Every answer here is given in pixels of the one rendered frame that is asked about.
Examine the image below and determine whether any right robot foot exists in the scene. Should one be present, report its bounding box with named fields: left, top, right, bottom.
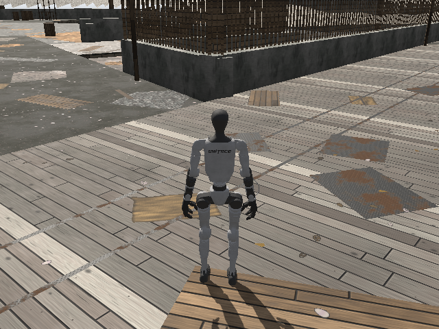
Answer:
left=227, top=267, right=237, bottom=285

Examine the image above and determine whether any robot foot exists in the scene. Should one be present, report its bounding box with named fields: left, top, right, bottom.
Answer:
left=227, top=267, right=237, bottom=285
left=200, top=264, right=210, bottom=283

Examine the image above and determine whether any left robot forearm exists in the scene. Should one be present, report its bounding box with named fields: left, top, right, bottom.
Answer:
left=183, top=167, right=196, bottom=201

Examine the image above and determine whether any robot right upper arm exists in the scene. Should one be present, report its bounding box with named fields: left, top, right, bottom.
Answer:
left=234, top=139, right=250, bottom=178

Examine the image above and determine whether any right robot forearm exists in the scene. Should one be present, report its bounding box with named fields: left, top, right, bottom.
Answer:
left=243, top=167, right=256, bottom=202

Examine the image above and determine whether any left robot foot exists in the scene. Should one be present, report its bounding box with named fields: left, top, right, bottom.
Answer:
left=200, top=264, right=210, bottom=283

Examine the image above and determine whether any robot left upper arm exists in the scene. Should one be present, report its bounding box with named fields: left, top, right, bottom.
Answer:
left=189, top=139, right=206, bottom=178

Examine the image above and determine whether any left robot hand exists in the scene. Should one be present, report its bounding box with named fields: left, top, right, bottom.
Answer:
left=182, top=199, right=198, bottom=219

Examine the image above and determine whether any right robot hand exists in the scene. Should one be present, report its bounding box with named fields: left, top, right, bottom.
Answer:
left=241, top=200, right=257, bottom=220

